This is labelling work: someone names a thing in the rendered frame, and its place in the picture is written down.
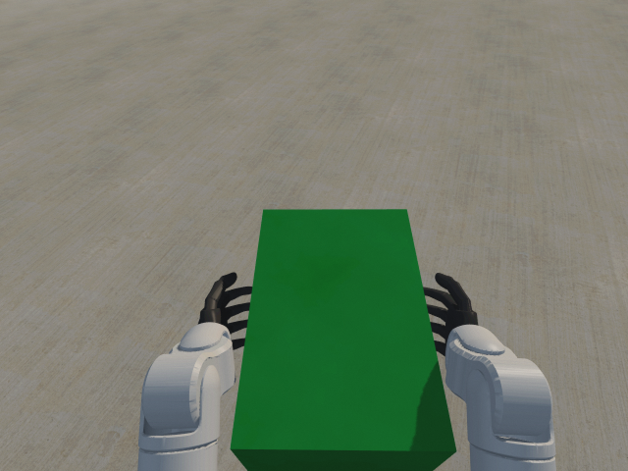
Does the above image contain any carton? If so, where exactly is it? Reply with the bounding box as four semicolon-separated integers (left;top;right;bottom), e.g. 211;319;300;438
230;209;456;471

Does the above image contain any robot left hand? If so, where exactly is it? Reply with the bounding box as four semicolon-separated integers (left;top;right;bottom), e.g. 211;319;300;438
198;272;252;350

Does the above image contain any right robot forearm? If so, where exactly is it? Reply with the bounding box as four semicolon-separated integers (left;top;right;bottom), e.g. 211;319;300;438
445;325;556;471

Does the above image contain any left robot forearm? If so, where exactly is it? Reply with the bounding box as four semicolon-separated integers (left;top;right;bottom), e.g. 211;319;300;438
137;322;236;471

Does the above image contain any robot right hand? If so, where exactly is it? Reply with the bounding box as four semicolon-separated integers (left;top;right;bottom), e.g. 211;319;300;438
423;273;479;356

